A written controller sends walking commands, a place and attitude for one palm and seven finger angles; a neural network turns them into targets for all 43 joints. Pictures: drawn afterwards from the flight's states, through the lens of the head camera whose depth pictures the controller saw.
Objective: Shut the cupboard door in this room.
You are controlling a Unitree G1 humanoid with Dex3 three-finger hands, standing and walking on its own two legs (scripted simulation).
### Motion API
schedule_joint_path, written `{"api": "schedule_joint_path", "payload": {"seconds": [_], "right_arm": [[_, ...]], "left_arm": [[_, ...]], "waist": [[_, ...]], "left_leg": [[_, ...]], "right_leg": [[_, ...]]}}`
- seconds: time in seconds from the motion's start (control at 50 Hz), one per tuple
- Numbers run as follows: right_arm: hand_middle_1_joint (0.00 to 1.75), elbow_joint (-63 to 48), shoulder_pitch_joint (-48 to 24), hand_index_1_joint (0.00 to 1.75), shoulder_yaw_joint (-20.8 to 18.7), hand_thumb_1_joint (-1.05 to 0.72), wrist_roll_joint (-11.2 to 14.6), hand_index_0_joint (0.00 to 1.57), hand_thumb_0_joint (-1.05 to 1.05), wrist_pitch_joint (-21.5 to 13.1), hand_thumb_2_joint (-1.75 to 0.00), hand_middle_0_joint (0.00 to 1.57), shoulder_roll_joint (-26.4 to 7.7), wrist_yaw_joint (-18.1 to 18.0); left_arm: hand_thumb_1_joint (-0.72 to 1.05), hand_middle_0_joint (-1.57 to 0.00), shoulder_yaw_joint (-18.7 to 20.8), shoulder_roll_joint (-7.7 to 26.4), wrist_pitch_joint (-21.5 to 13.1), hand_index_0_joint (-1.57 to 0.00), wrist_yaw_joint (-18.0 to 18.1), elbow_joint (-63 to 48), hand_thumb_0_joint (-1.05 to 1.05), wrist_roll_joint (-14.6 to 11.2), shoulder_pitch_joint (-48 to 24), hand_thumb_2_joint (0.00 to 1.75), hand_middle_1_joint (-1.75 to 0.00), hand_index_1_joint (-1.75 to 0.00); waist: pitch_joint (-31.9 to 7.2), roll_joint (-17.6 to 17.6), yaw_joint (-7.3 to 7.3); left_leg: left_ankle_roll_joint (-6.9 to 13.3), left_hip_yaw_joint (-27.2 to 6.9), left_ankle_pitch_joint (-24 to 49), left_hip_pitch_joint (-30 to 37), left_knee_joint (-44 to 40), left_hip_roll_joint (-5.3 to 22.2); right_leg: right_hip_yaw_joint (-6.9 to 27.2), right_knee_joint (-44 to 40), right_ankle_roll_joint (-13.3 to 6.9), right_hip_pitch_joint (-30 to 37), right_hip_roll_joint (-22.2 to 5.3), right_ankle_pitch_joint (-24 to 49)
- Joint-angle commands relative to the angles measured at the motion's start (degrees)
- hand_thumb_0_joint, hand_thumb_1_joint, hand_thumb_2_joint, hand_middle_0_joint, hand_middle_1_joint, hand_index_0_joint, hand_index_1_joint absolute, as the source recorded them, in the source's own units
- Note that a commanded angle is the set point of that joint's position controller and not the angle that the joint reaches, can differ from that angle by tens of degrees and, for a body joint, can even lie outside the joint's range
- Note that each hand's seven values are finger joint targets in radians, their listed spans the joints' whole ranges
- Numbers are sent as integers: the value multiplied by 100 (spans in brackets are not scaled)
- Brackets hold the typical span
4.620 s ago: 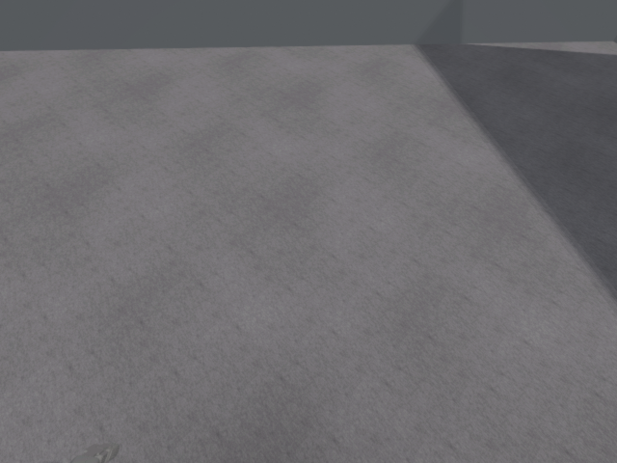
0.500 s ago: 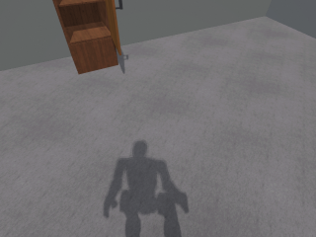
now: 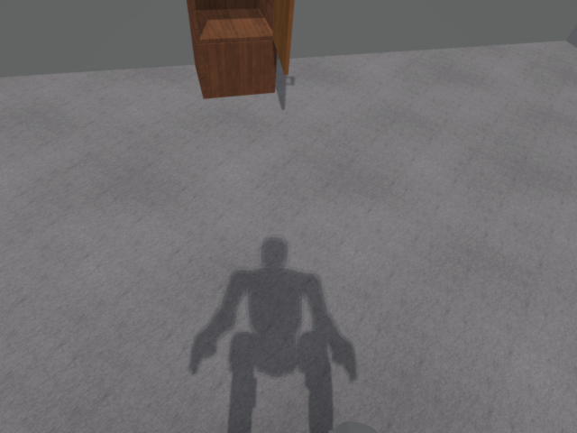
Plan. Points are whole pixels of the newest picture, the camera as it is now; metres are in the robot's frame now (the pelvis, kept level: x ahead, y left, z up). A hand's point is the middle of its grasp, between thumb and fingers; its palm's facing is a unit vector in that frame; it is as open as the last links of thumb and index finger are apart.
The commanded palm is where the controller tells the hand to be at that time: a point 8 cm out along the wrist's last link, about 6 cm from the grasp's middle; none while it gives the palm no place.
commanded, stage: turn or walk to find it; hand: left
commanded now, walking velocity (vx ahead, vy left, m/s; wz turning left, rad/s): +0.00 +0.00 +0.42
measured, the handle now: out of the picture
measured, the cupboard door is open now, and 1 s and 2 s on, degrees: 83 83 83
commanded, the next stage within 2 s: none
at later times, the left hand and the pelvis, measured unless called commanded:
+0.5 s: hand out of the picture +0.00 +0.17 -0.14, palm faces +0.23 -0.93 -0.27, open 7.4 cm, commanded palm none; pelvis -0.03 -0.03 +0.01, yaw +13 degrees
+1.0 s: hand out of the picture -0.10 +0.25 -0.16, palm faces +0.45 -0.86 -0.24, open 7.4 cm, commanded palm none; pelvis -0.07 +0.03 +0.01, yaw +25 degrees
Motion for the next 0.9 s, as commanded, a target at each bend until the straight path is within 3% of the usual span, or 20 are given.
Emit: {"api": "schedule_joint_path", "payload": {"seconds": [0.0, 0.12, 0.2, 0.26, 0.28, 0.3, 0.32, 0.34, 0.36, 0.4, 0.44, 0.56, 0.64, 0.68, 0.7, 0.72, 0.74, 0.78, 0.82, 0.88], "right_arm": [[30, -360, 78, 30, -240, -90, 20, 20, 0, -129, -90, 20, -1123, -125], [30, -349, 289, 30, -314, -90, -3, 20, 0, -57, -90, 20, -1192, -103], [30, -433, 127, 30, -344, -90, -17, 20, 0, -5, -90, 20, -1231, -68], [30, -513, -53, 30, -367, -90, 18, 20, 0, 26, -90, 20, -1171, -21], [30, -567, -106, 30, -349, -90, 44, 20, 0, 39, -90, 20, -1042, -1], [30, -658, -91, 30, -315, -90, 94, 20, 0, 51, -90, 20, -726, 34], [30, -826, -235, 30, -309, -90, 61, 20, 0, 72, -90, 20, -658, 40], [30, -728, -252, 30, -396, -90, -16, 20, 0, 163, -90, 20, -973, 46], [30, -687, -216, 30, -420, -90, -1, 20, 0, 222, -90, 20, -932, 66], [30, -432, 92, 30, -374, -90, -10, 20, 0, 232, -90, 20, -786, 123], [30, -370, 141, 30, -334, -90, 11, 20, 0, 205, -90, 20, -771, 114], [30, -534, -622, 30, -220, -90, 60, 20, 0, 169, -90, 20, -653, 96], [30, -532, -639, 30, -147, -90, 113, 20, 0, 93, -90, 20, -645, 82], [30, -427, -245, 30, -154, -90, 98, 20, 0, 25, -90, 20, -735, 69], [30, -377, -45, 30, -200, -90, 76, 20, 0, -29, -90, 20, -985, 74], [30, -403, 123, 30, -337, -90, 26, 20, 0, -86, -90, 20, -1581, 58], [30, -336, 460, 30, -398, -90, 63, 20, 0, -37, -90, 20, -1869, 36], [30, -265, 392, 30, -350, -90, 35, 20, 0, -56, -90, 20, -1605, -94], [30, -417, -124, 30, -237, -90, 31, 20, 0, -93, -90, 20, -1333, -112], [30, -470, -147, 30, -217, -90, 59, 20, 0, -136, -90, 20, -1251, -108]], "left_arm": [[90, -20, 11, 245, -199, -20, -33, -471, 0, -40, -110, 90, -30, -30], [90, -20, -22, 173, -220, -20, 10, -646, 0, -66, -342, 90, -30, -30], [90, -20, -31, 151, -244, -20, 42, -658, 0, -92, -113, 90, -30, -30], [90, -20, -4, 239, -293, -20, 73, -562, 0, -93, 366, 90, -30, -30], [90, -20, 30, 346, -332, -20, 90, -521, 0, -81, 601, 90, -30, -30], [90, -20, 104, 760, -375, -20, 127, -538, 0, 6, 674, 90, -30, -30], [90, -20, 148, 1092, -361, -20, 128, -702, 0, 42, 460, 90, -30, -30], [90, -20, 147, 970, -399, -20, 142, -815, 0, -27, 156, 90, -30, -30], [90, -20, 116, 828, -379, -20, 153, -890, 0, -25, -132, 90, -30, -30], [90, -20, 0, 534, -454, -20, 106, -914, 0, -26, -459, 90, -30, -30], [90, -20, -15, 484, -507, -20, 107, -816, 0, -28, -182, 90, -30, -30], [90, -20, 52, 760, -475, -20, 90, -473, 0, 48, 578, 90, -30, -30], [90, -20, 112, 1015, -421, -20, 76, -383, 0, 59, 668, 90, -30, -30], [90, -20, 139, 1010, -392, -20, 75, -377, 0, 11, 455, 90, -30, -30], [90, -20, 119, 907, -357, -20, 53, -418, 0, -50, 468, 90, -30, -30], [90, -20, 78, 556, -319, -20, 17, -581, 0, -81, 613, 90, -30, -30], [90, -20, -45, 349, -298, -20, 22, -761, 0, -38, 324, 90, -30, -30], [90, -20, -10, 427, -212, -20, 71, -718, 0, -46, -249, 90, -30, -30], [90, -20, 6, 407, -246, -20, -3, -552, 0, -49, -95, 90, -30, -30], [90, -20, -2, 414, -234, -20, -30, -467, 0, -50, 43, 90, -30, -30]], "waist": [[-428, 975, -41], [-557, 970, -208], [-601, 1082, -107], [-652, 1028, 103], [-669, 684, 226], [-565, -449, 251], [-228, -1271, 296], [-111, -1262, 224], [146, -841, 35], [242, -361, -210], [-63, -511, -112], [-192, -760, 299], [-521, -1049, 334], [-713, -839, 80], [-882, -243, -42], [-1080, 1400, -104], [-1040, 1880, -273], [-690, 1685, -346], [-456, 1156, -48], [-514, 1091, -5]], "left_leg": [[628, -1747, 1378, 591, -1687, 1356], [767, -2192, 1594, 895, -1577, 1415], [725, -2420, 1516, 551, -1518, 1298], [439, -2315, 1087, -42, -1297, 967], [174, -2081, 573, -555, -1007, 674], [-210, -1393, -415, -1548, 62, 34], [-451, -669, -1361, -1928, 1492, -467], [-398, -966, -1376, -1671, 2433, -175], [-393, -960, -1164, -1590, 3050, -128], [-507, -738, -467, -1648, 3617, -14], [-631, -605, -355, -1728, 3625, 67], [-723, -193, -1050, -1328, 2088, 159], [-608, 118, -996, -649, 829, 44], [-547, 192, -36, 118, -443, 53], [-436, -22, 910, 964, -1103, 274], [141, -1719, 2801, 1998, -1158, 1648], [782, -2241, 4124, 1847, -1145, 2394], [816, -2138, 3612, 1254, -1195, 2043], [633, -1550, 3560, 1099, -1194, 1561], [560, -1336, 3477, 1053, -1292, 1319]], "right_leg": [[215, -155, 29, -266, 43, 170], [252, -1060, 12, -18, 229, -119], [236, -1848, -72, 584, 370, -35], [130, -3227, -140, 1592, 425, 768], [260, -4024, -222, 2218, 206, 1086], [1462, -4646, -634, 2666, -938, 437], [2420, -5022, -1238, 1992, -2064, 321], [2271, -5113, -1276, 1148, -2012, 178], [2060, -5113, -1223, 696, -1797, 117], [863, -4675, -977, 925, -1133, 1246], [528, -4401, -1005, 1524, -1086, 2154], [301, -3911, -1173, 2132, -1340, 3764], [121, -3443, -1101, 2306, -1360, 4380], [-216, -2911, -763, 2106, -1246, 4003], [-450, -2289, -464, 1552, -1066, 3378], [-716, -1197, -44, 31, -411, 946], [-376, -347, 39, -444, -118, -1308], [232, 421, 4, -620, -123, -863], [230, 502, 49, -551, -125, -143], [209, 284, 117, -340, -63, 201]]}}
